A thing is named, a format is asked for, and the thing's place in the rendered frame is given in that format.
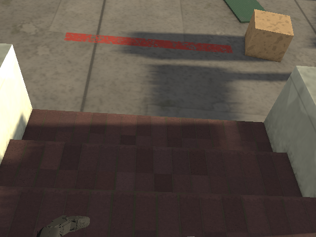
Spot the robot left hand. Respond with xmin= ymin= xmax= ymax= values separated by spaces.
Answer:
xmin=37 ymin=215 xmax=90 ymax=237

